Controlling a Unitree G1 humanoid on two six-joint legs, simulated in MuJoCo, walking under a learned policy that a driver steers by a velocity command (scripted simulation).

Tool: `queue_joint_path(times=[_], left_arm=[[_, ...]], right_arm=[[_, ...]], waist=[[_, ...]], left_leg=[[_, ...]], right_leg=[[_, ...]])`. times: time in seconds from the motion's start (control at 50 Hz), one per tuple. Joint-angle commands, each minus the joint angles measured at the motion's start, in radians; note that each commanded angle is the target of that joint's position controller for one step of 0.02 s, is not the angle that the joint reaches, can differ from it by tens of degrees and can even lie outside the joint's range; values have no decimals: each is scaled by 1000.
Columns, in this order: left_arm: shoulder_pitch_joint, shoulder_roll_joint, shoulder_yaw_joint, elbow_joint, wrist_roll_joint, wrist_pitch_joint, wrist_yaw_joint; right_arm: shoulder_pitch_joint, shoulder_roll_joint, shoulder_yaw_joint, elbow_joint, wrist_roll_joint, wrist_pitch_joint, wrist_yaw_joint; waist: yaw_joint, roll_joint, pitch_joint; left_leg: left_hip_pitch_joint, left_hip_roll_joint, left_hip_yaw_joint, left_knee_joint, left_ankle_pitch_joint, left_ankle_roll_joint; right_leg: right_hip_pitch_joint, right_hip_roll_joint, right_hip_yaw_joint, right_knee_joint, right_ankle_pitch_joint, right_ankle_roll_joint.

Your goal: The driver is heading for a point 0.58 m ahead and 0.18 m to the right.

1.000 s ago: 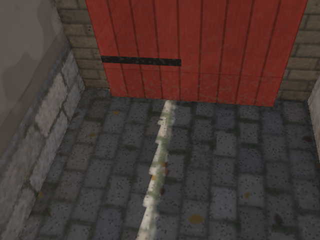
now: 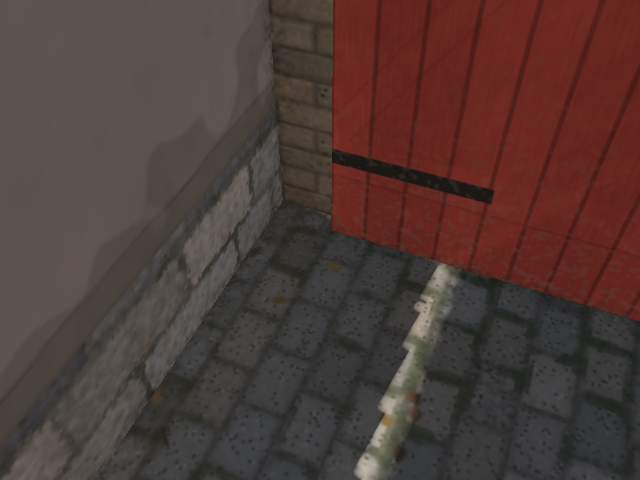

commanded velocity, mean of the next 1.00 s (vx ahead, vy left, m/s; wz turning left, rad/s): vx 0.34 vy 0.00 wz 0.00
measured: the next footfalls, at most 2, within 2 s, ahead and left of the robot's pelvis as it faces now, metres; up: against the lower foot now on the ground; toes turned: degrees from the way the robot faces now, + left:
right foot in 0.52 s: +0.19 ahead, -0.17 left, +0.00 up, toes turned -3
left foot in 1.04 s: +0.53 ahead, +0.02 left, +0.00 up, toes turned +0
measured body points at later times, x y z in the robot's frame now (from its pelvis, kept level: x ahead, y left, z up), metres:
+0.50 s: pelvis +0.08 -0.05 -0.01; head +0.08 -0.08 +0.44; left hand +0.18 +0.19 -0.13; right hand -0.03 -0.29 -0.16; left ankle -0.02 +0.07 -0.74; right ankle +0.14 -0.17 -0.73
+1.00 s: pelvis +0.32 -0.08 -0.01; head +0.34 -0.08 +0.44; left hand +0.23 +0.15 -0.16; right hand +0.52 -0.30 -0.11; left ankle +0.47 +0.01 -0.73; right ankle +0.15 -0.17 -0.74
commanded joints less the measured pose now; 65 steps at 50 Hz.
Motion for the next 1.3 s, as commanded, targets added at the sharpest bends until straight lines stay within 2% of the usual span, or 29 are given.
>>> queue_joint_path(times=[0.02,0.1,0.14,0.18,0.24,0.28,0.36,0.46,0.5,0.52,0.54,0.56,0.58,0.62,0.66,0.82,0.84,0.92,0.96,1.0,1.02,1.04,1.06,1.08,1.1,1.12,1.18,1.2,1.3], left_arm=[[62,75,10,11,-1,-7,3],[65,64,8,33,0,-7,3],[74,76,15,40,-1,-4,3],[63,94,30,26,6,-1,-5],[-14,30,27,-38,21,-22,-27],[-84,60,40,-91,26,-45,-35],[-93,84,57,-135,8,-73,-55],[-125,113,78,-174,-7,-50,-62],[-4,119,94,-137,0,-46,-54],[132,156,111,-87,3,-54,-43],[285,266,138,-61,21,-64,-29],[340,303,145,-38,9,-55,-30],[206,266,138,-71,6,-47,-27],[39,205,123,-119,10,-63,-37],[45,147,104,-105,7,-80,-31],[159,151,100,-88,-5,-99,-18],[181,145,95,-72,-14,-107,-14],[179,177,101,-48,-8,-128,-13],[146,208,112,-47,-1,-131,-10],[107,233,127,-49,-1,-128,3],[110,214,123,-57,10,-118,0],[98,197,116,-86,0,-118,-3],[238,71,88,-85,-44,-116,-17],[230,163,107,-59,-19,-123,-16],[117,178,108,-84,-19,-121,-19],[55,151,100,-95,-16,-120,-21],[43,92,94,-88,25,-70,-31],[48,95,97,-89,21,-55,-29],[-142,83,82,-149,15,-47,-24]], right_arm=[[64,-72,-11,-2,1,-6,-5],[74,-61,-5,21,1,-5,-8],[91,-77,-15,29,-3,-2,-5],[109,-110,-33,27,-12,6,2],[245,-144,-56,61,-11,-2,6],[275,-142,-65,72,-27,-23,10],[207,-123,-65,60,-21,-61,13],[167,-162,-79,50,-16,-61,13],[144,-163,-82,45,-16,-56,12],[137,-141,-75,37,-28,-59,16],[114,-56,-52,-2,-17,-64,27],[109,-64,-57,-22,-38,-64,35],[64,-113,-68,-37,-49,-58,43],[37,-90,-59,-39,-30,-63,62],[59,-81,-60,-23,-41,-49,65],[-243,-74,-68,-127,-30,-15,65],[-299,-71,-63,-158,-42,-18,68],[-371,-60,-54,-212,-40,-29,66],[-355,-90,-65,-218,-41,-40,60],[-204,-115,-81,-175,-46,-48,44],[-60,-157,-101,-130,-57,-61,32],[101,-220,-119,-100,-77,-74,20],[164,-284,-125,-108,-94,-81,21],[74,-240,-113,-100,-70,-78,27],[-43,-180,-94,-127,-49,-87,34],[-61,-127,-78,-113,-39,-100,40],[-32,-51,-35,-47,-29,-121,34],[-16,-72,-35,-35,-24,-131,35],[-43,-130,-28,-7,-4,-113,28]], waist=[[1,-38,45],[2,-27,53],[-3,-19,37],[-19,1,100],[-74,112,192],[-91,86,215],[-31,56,142],[-14,105,106],[44,70,76],[97,4,27],[155,-264,-32],[130,-359,-54],[65,-245,24],[-2,-98,74],[-28,-89,67],[3,-70,114],[12,-67,135],[6,-68,135],[-10,-72,100],[-69,-115,11],[-122,-70,-79],[-187,8,-197],[-116,247,-306],[-70,159,-242],[-35,49,-119],[-37,-17,-80],[18,30,-64],[29,52,-77],[1,107,-53]], left_leg=[[-18,133,-126,-61,232,0],[-23,134,-124,-65,218,-3],[-20,100,-110,-53,-12,12],[-70,105,-167,-77,-350,51],[-4,300,-477,-251,-587,168],[23,401,-599,-307,-446,237],[72,333,-389,-278,-108,167],[-95,244,-204,-224,-55,113],[-210,204,-158,-88,-6,89],[-270,151,-106,90,44,63],[-436,27,35,464,-43,7],[-588,-20,12,696,-269,15],[-632,65,-44,793,-195,36],[-582,131,-54,756,-13,35],[-511,141,-29,711,43,4],[-580,134,16,405,262,-73],[-563,130,17,345,287,-82],[-435,103,51,180,293,-33],[-401,92,55,136,223,1],[-211,37,81,71,101,29],[-17,14,79,46,72,44],[220,190,-112,-5,-78,80],[491,473,-638,-132,-297,207],[364,496,-819,-277,-338,207],[215,457,-582,-252,-130,177],[131,405,-404,-240,180,153],[47,316,-142,-179,842,102],[63,296,-95,-156,998,90],[-16,203,34,-173,854,54]], right_leg=[[-18,-90,94,-66,217,-37],[-21,-88,94,-70,203,-39],[-37,-54,79,-47,5,-61],[-149,-23,80,5,-293,-93],[-387,22,-32,268,-223,-90],[-509,-32,-9,458,-220,-94],[-499,-82,17,427,-118,-74],[-205,-13,-86,189,-10,-49],[16,36,-119,117,13,-44],[159,17,-67,80,-29,-45],[280,-237,323,-146,-346,-115],[288,-370,669,-312,-609,-178],[183,-358,615,-291,-657,-180],[47,-274,424,-286,-370,-162],[-1,-218,282,-287,-124,-150],[24,-202,152,-329,107,-207],[11,-208,151,-341,136,-205],[60,-221,100,-332,389,-215],[155,-232,83,-268,535,-210],[192,-213,29,-79,805,-186],[134,-167,0,135,843,-159],[-53,-117,-20,415,601,-138],[-431,68,-38,790,-88,-106],[-521,58,87,890,-180,-129],[-503,-19,96,847,-50,-135],[-450,-51,93,787,-2,-123],[-348,-51,50,693,-23,-68],[-348,-33,35,663,1,-53],[-207,20,-63,224,196,-21]])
